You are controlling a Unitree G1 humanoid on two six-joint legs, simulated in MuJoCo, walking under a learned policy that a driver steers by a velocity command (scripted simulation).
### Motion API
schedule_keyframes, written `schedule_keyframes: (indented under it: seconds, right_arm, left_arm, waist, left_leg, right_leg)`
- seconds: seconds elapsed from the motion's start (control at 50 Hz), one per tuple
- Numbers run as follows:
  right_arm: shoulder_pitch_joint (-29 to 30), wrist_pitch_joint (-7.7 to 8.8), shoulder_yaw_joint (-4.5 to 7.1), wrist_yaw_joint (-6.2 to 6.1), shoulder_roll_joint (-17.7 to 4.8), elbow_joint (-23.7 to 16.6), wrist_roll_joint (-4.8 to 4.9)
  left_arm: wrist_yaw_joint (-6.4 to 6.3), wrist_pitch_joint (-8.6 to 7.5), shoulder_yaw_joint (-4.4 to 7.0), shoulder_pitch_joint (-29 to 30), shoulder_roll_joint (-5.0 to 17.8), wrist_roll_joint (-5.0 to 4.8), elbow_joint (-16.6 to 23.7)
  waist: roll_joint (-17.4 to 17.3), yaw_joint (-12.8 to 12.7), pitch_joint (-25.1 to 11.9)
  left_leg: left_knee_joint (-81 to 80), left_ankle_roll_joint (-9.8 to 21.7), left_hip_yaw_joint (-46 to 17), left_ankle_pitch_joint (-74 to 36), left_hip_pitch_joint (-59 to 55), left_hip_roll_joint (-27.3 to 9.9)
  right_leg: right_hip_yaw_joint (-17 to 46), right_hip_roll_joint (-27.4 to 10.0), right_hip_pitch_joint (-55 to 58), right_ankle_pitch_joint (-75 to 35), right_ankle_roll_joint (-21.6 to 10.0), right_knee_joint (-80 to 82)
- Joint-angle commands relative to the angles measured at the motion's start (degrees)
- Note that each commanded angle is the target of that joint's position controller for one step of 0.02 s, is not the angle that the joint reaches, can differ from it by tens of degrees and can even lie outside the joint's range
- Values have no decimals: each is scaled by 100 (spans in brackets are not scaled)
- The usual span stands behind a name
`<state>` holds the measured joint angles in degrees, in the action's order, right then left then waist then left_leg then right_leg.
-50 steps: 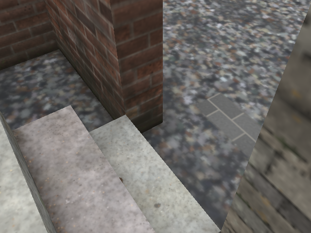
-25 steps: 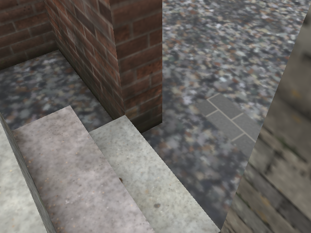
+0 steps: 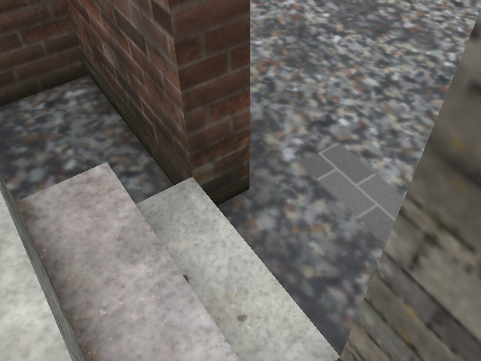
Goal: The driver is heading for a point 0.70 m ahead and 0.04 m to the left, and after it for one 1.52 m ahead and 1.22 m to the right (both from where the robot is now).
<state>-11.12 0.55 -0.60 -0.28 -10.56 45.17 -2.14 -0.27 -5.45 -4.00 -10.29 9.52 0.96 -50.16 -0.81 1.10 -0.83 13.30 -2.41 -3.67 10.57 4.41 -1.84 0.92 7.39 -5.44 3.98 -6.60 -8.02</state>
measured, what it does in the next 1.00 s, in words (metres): stands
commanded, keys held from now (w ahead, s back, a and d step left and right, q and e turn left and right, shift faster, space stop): w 1.00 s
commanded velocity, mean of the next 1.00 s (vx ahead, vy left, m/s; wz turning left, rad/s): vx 0.50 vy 0.00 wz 0.00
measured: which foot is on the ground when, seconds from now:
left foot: down 0.00-1.00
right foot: down 0.00-1.00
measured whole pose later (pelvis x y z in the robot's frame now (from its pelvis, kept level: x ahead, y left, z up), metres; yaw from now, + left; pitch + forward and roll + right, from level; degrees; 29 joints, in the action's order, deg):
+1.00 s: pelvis +0.01 +0.00 +0.00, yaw +0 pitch +1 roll +0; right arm -12.2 0.6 -0.9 -0.3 -11.1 45.2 -2.1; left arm -0.4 -5.2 -4.4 -11.0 9.5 0.8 -51.2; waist -0.9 1.3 -0.7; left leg 13.0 -2.3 -4.0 11.5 3.0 -1.9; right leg 1.8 7.6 -4.4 5.0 -6.4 -8.4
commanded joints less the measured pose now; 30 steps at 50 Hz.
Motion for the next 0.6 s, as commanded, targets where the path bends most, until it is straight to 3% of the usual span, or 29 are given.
schedule_keyframes:
  seconds: [0.02, 0.6]
  right_arm:
    - [10, 80, 92, -15, -462, -343, -15]
    - [-55, 73, 86, -17, -520, -357, 0]
  left_arm:
    - [-90, -76, 214, 203, 661, -15, 340]
    - [-96, -70, 189, 145, 660, -41, 299]
  waist:
    - [60, 28, -258]
    - [56, 31, -224]
  left_leg:
    - [65, 196, -354, -601, -308, -317]
    - [38, 198, -370, -813, -383, -339]
  right_leg:
    - [978, -1224, -136, -196, 212, 236]
    - [915, -1186, -25, -860, 188, 42]
Keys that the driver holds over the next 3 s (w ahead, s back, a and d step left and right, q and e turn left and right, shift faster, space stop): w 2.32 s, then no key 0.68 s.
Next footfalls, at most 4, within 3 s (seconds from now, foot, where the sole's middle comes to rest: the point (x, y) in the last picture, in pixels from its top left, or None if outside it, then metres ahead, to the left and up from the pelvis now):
none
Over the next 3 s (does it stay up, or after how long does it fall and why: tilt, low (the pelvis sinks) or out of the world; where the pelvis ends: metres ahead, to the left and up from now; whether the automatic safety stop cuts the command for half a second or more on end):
stays up -0.02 0.01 0.00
